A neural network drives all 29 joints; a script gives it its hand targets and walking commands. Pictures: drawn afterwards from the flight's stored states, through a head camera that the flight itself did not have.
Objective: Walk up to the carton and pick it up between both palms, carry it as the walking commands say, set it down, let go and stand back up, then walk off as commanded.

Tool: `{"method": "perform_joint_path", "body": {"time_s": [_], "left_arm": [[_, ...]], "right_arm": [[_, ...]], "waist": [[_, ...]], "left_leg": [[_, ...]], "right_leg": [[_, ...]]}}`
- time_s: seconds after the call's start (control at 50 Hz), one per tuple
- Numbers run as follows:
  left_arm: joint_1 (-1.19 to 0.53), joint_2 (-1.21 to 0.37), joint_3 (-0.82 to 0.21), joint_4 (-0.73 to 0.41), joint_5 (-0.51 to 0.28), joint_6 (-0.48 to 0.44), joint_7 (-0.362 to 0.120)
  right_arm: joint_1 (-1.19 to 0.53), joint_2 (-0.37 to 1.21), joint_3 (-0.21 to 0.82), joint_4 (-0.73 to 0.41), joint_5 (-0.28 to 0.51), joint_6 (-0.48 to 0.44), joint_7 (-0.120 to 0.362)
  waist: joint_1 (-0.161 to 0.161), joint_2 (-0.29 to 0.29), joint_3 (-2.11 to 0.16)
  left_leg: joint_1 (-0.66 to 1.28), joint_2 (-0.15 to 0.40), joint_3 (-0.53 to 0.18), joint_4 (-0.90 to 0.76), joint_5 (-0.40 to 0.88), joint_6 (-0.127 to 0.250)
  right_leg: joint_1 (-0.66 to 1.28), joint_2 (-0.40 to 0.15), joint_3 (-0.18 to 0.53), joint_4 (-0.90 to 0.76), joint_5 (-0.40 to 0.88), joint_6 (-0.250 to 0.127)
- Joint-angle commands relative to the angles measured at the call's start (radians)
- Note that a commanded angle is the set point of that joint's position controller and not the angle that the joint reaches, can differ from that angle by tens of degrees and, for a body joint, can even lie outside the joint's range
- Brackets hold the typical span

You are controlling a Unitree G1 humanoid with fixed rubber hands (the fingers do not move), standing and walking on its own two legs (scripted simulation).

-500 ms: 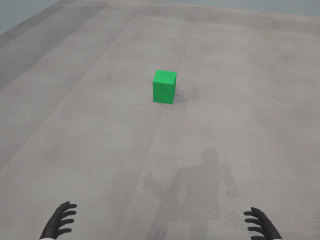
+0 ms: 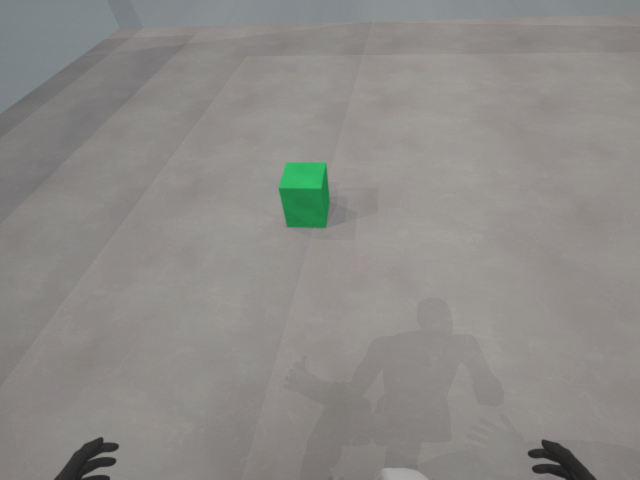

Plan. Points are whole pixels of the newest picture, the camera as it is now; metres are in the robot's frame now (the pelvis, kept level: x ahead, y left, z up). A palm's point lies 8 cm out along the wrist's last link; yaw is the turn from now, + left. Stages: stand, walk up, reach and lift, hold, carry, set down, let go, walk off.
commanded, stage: walk up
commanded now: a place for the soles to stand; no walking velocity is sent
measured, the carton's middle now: (306, 195) +1.32 +0.07 -0.63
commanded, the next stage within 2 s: none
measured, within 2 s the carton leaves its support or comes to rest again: neither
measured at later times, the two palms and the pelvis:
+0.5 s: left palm (46, 462) +0.19 +0.37 -0.06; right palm (516, 385) +0.24 -0.26 -0.08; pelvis +0.13 +0.05 +0.00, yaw +0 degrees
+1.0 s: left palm (103, 327) +0.37 +0.35 -0.04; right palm (508, 330) +0.33 -0.28 -0.10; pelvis +0.25 +0.03 +0.00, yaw -4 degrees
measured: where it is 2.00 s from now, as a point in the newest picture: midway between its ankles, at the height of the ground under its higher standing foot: (331, 396)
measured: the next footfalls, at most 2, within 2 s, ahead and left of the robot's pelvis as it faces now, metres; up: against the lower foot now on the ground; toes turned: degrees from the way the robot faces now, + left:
left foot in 0.48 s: +0.26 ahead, +0.17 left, +0.00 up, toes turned +3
right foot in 0.84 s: +0.34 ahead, -0.08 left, +0.00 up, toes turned -7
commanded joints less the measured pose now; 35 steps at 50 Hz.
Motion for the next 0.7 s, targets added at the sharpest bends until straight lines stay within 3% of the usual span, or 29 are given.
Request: {"method": "perform_joint_path", "body": {"time_s": [0.0, 0.02, 0.04, 0.06, 0.08, 0.1, 0.12, 0.16, 0.18, 0.2, 0.22, 0.24, 0.28, 0.3, 0.32, 0.34, 0.36, 0.38, 0.4, 0.42, 0.44, 0.46, 0.48, 0.5, 0.52, 0.54, 0.56, 0.64, 0.68], "left_arm": [[0.046, 0.281, 0.087, -0.037, 0.019, -0.019, 0.028], [0.077, 0.276, 0.077, -0.04, 0.019, -0.021, 0.027], [0.089, 0.29, 0.089, -0.047, 0.017, -0.024, 0.025], [0.11, 0.27, 0.081, -0.039, 0.016, -0.028, 0.026], [0.119, 0.268, 0.076, -0.024, 0.017, -0.027, 0.026], [0.104, 0.275, 0.079, -0.042, 0.012, -0.026, 0.029], [0.098, 0.266, 0.07, -0.06, 0.015, -0.026, 0.031], [0.122, 0.254, 0.068, -0.023, 0.005, -0.025, 0.031], [0.138, 0.283, 0.068, -0.035, 0.013, -0.017, 0.028], [0.124, 0.281, 0.078, -0.025, 0.007, -0.015, 0.023], [0.112, 0.293, 0.084, -0.027, 0.01, -0.006, 0.018], [0.147, 0.284, 0.083, -0.024, 0.005, -0.009, 0.019], [0.165, 0.28, 0.072, -0.012, 0.003, -0.005, 0.019], [0.166, 0.301, 0.085, -0.015, 0.007, -0.003, 0.016], [0.172, 0.309, 0.083, -0.018, 0.002, -0.003, 0.019], [0.171, 0.296, 0.081, -0.017, 0.006, 0.002, 0.012], [0.145, 0.291, 0.077, -0.02, 0.011, 0.003, 0.012], [0.119, 0.296, 0.077, -0.031, 0.01, 0.009, 0.011], [0.077, 0.283, 0.069, -0.035, 0.002, 0.007, 0.011], [0.046, 0.269, 0.054, -0.053, 0.005, 0.009, 0.014], [0.08, 0.192, 0.036, -0.068, 0.001, 0.006, 0.014], [0.116, 0.088, 0.013, -0.105, -0.005, 0.005, 0.01], [0.097, 0.197, 0.039, -0.081, -0.002, 0.005, 0.02], [0.063, 0.247, 0.051, -0.053, -0.011, 0.004, 0.021], [0.07, 0.248, 0.05, -0.041, -0.003, -0.002, 0.023], [0.069, 0.249, 0.05, -0.048, 0.014, 0.003, 0.016], [0.085, 0.236, 0.052, -0.02, 0.016, 0.006, 0.009], [0.01, 0.202, 0.049, -0.019, 0.022, 0.016, -0.018], [-0.005, 0.189, 0.057, -0.016, 0.023, 0.003, -0.021]], "right_arm": [[0.026, -0.23, -0.112, -0.062, -0.036, 0.018, 0.018], [0.031, -0.217, -0.106, -0.065, -0.029, 0.026, 0.02], [-0.005, -0.246, -0.109, -0.065, -0.026, 0.032, 0.024], [-0.017, -0.243, -0.109, -0.061, -0.032, 0.032, 0.025], [-0.058, -0.233, -0.109, -0.073, -0.027, 0.033, 0.021], [-0.01, -0.24, -0.109, -0.054, -0.03, 0.039, 0.026], [-0.053, -0.236, -0.102, -0.068, -0.026, 0.036, 0.028], [-0.095, -0.249, -0.111, -0.089, -0.016, 0.038, 0.03], [-0.12, -0.246, -0.102, -0.095, -0.017, 0.037, 0.033], [-0.112, -0.251, -0.107, -0.091, -0.017, 0.033, 0.035], [-0.135, -0.261, -0.113, -0.085, -0.014, 0.032, 0.042], [-0.164, -0.251, -0.111, -0.093, -0.019, 0.028, 0.047], [-0.177, -0.228, -0.105, -0.097, -0.021, 0.012, 0.047], [-0.209, -0.241, -0.106, -0.11, -0.017, 0.009, 0.047], [-0.21, -0.229, -0.1, -0.101, -0.02, 0.001, 0.042], [-0.201, -0.212, -0.097, -0.125, -0.018, -0.004, 0.04], [-0.206, -0.178, -0.096, -0.139, -0.02, -0.011, 0.042], [-0.17, -0.185, -0.094, -0.117, -0.021, -0.015, 0.039], [-0.109, -0.203, -0.108, -0.102, -0.014, -0.027, 0.036], [0.011, -0.199, -0.117, -0.058, -0.023, -0.038, 0.027], [0.214, -0.274, -0.149, -0.008, -0.044, -0.047, 0.012], [0.318, -0.343, -0.166, -0.017, -0.039, -0.055, -0.003], [0.253, -0.366, -0.163, -0.055, 0.005, -0.053, -0.005], [0.185, -0.351, -0.158, -0.077, 0.012, -0.049, -0.001], [0.161, -0.319, -0.145, -0.066, 0.011, -0.043, -0.004], [0.156, -0.297, -0.14, -0.074, 0.004, -0.047, -0.006], [0.105, -0.285, -0.133, -0.076, -0.011, -0.043, -0.007], [0.095, -0.325, -0.137, -0.077, -0.017, -0.043, 0.001], [0.071, -0.305, -0.126, -0.059, -0.018, -0.048, 0.005]], "waist": [[0.026, -0.135, 0.127], [0.028, -0.167, 0.148], [0.034, -0.119, 0.151], [0.036, -0.134, 0.148], [0.039, -0.137, 0.164], [0.046, -0.153, 0.133], [0.046, -0.123, 0.18], [0.051, -0.107, 0.228], [0.059, -0.154, 0.247], [0.051, -0.188, 0.265], [0.06, -0.169, 0.299], [0.081, -0.123, 0.258], [0.1, -0.167, 0.244], [0.106, -0.131, 0.227], [0.112, -0.095, 0.2], [0.108, -0.131, 0.179], [0.094, -0.185, 0.174], [0.084, -0.182, 0.178], [0.034, -0.126, 0.155], [-0.03, -0.092, 0.058], [-0.091, 0.065, -0.053], [-0.107, 0.338, -0.192], [-0.095, 0.174, -0.142], [-0.068, 0.059, -0.074], [-0.057, 0.022, -0.046], [-0.049, 0.06, -0.033], [-0.027, 0.081, -0.052], [-0.038, 0.118, -0.057], [-0.011, 0.097, -0.042]], "left_leg": [[-0.342, 0.043, -0.042, 0.106, 0.211, -0.004], [-0.342, 0.052, -0.049, 0.089, 0.221, -0.009], [-0.342, 0.055, -0.034, 0.067, 0.245, -0.012], [-0.352, 0.053, -0.021, 0.05, 0.27, -0.01], [-0.317, 0.068, -0.026, 0.032, 0.301, -0.019], [-0.324, 0.059, -0.019, 0.007, 0.333, -0.025], [-0.355, 0.072, -0.022, -0.016, 0.327, -0.019], [-0.355, 0.083, -0.02, -0.072, 0.345, -0.024], [-0.361, 0.08, -0.009, -0.109, 0.295, -0.022], [-0.339, 0.087, -0.011, -0.167, 0.279, -0.027], [-0.34, 0.082, -0.001, -0.203, 0.287, -0.034], [-0.334, 0.085, 0.001, -0.253, 0.278, -0.02], [-0.359, 0.071, 0.002, -0.3, 0.223, -0.012], [-0.35, 0.069, 0.003, -0.329, 0.206, -0.01], [-0.328, 0.05, 0.022, -0.378, 0.189, 0.001], [-0.281, 0.068, 0.019, -0.407, 0.168, 0.01], [-0.251, 0.057, 0.027, -0.444, 0.084, 0.029], [-0.201, 0.049, 0.045, -0.474, 0.052, 0.034], [-0.039, 0.046, 0.05, -0.562, 0.134, 0.046], [0.209, -0.02, 0.094, -0.61, 0.143, 0.065], [0.457, 0.026, -0.052, -0.61, 0.136, 0.107], [0.601, 0.313, -0.45, -0.703, 0.012, 0.179], [0.531, 0.37, -0.672, -0.849, -0.107, 0.238], [0.449, 0.379, -0.667, -0.858, -0.197, 0.297], [0.447, 0.361, -0.571, -0.814, -0.086, 0.276], [0.4, 0.319, -0.423, -0.799, -0.025, 0.244], [0.366, 0.294, -0.345, -0.786, -0.07, 0.246], [0.173, 0.294, -0.27, -0.83, -0.21, 0.264], [0.125, 0.32, -0.264, -0.822, -0.196, 0.254]], "right_leg": [[0.121, -0.213, 0.443, -0.617, -0.188, 0.052], [0.13, -0.229, 0.449, -0.624, -0.103, 0.066], [0.121, -0.23, 0.453, -0.636, -0.182, 0.005], [0.148, -0.205, 0.398, -0.628, -0.144, 0.019], [0.123, -0.209, 0.412, -0.66, -0.156, 0.048], [0.165, -0.199, 0.383, -0.653, -0.169, 0.038], [0.171, -0.209, 0.361, -0.648, -0.128, 0.015], [0.126, -0.209, 0.369, -0.685, -0.219, -0.007], [0.132, -0.231, 0.389, -0.712, -0.302, -0.027], [0.112, -0.219, 0.375, -0.699, -0.325, -0.083], [0.118, -0.236, 0.368, -0.701, -0.329, -0.068], [0.153, -0.244, 0.384, -0.687, -0.253, -0.071], [0.275, -0.244, 0.388, -0.639, -0.14, -0.102], [0.305, -0.25, 0.397, -0.626, -0.115, -0.111], [0.339, -0.248, 0.357, -0.562, 0.027, -0.114], [0.306, -0.245, 0.317, -0.551, 0.038, -0.118], [0.327, -0.268, 0.286, -0.508, 0.166, -0.157], [0.289, -0.272, 0.28, -0.471, 0.247, -0.159], [0.152, -0.267, 0.243, -0.39, 0.29, -0.139], [0.08, -0.198, 0.15, -0.232, 0.412, -0.096], [-0.072, -0.109, 0.084, 0.128, 0.401, -0.049], [-0.271, -0.028, 0.042, 0.448, -0.058, 0.018], [-0.372, 0.053, 0.114, 0.453, -0.171, 0.016], [-0.39, 0.014, 0.129, 0.491, -0.127, 0.014], [-0.42, -0.024, 0.138, 0.457, -0.102, 0.033], [-0.415, -0.071, 0.121, 0.391, -0.059, 0.039], [-0.384, -0.082, 0.103, 0.336, -0.084, 0.049], [-0.294, -0.104, 0.042, 0.171, -0.042, 0.048], [-0.275, -0.118, 0.06, 0.082, 0.081, 0.043]]}}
